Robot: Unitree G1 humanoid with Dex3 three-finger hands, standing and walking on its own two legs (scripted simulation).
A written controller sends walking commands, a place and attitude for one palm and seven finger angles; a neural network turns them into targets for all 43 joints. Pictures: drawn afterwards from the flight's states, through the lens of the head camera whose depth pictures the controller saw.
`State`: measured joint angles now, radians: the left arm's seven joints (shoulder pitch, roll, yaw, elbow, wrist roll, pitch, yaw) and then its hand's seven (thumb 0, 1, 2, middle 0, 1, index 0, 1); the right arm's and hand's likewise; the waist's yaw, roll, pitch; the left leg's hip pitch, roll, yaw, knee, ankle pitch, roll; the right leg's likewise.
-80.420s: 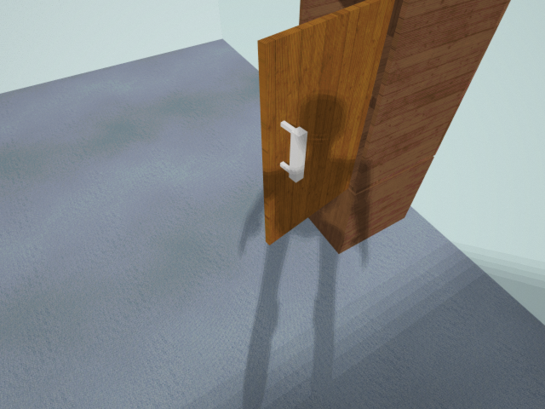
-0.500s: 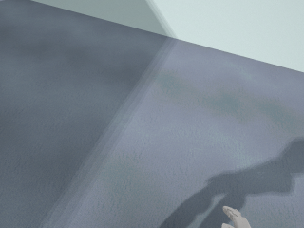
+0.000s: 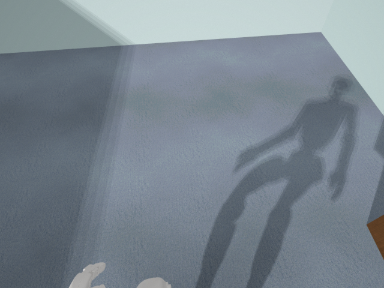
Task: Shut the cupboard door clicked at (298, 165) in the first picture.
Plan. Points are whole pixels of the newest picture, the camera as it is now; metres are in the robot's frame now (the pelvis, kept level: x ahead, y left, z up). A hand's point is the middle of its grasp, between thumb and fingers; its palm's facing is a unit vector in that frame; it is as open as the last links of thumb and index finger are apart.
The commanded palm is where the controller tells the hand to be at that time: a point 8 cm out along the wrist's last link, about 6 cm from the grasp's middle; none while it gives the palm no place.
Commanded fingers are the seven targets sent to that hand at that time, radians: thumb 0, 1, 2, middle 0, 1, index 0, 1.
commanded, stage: turn to face it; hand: left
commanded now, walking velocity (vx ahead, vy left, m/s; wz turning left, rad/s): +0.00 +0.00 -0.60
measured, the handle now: out of the picture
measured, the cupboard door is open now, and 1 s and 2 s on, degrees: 18 18 18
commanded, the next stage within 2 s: take the last steps up to it in 1.90 s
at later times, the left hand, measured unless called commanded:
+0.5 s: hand (100, 286) +0.15 +0.23 -0.16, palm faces -0.24 -0.95 -0.19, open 7.4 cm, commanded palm none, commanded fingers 0.00 0.90 0.90 -0.20 -0.30 -0.20 -0.30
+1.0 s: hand (144, 266) +0.19 +0.13 -0.14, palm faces -0.53 -0.81 -0.25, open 7.4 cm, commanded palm none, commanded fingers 0.00 0.90 0.90 -0.20 -0.30 -0.20 -0.30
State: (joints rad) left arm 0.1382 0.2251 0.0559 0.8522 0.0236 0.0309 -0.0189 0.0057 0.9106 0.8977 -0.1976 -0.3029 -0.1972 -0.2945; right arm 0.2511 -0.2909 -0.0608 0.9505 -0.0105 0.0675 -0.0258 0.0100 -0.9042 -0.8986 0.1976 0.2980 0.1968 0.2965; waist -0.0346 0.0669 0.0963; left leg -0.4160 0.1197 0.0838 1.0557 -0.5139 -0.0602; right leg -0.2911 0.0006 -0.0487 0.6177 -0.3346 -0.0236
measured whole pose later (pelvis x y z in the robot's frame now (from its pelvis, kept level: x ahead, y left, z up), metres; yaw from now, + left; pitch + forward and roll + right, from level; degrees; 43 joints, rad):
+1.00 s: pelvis +0.00 +0.01 +0.01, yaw -33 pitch +1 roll +1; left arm 0.19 0.21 0.05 0.88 0.03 0.04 -0.01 0.01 0.91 0.90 -0.20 -0.30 -0.20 -0.30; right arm 0.18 -0.25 -0.05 0.90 -0.01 0.06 -0.01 0.01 -0.91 -0.90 0.20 0.30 0.20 0.30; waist -0.01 0.02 0.08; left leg -0.49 0.08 0.03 1.00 -0.37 -0.09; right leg -0.26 0.02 0.04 0.49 -0.25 -0.03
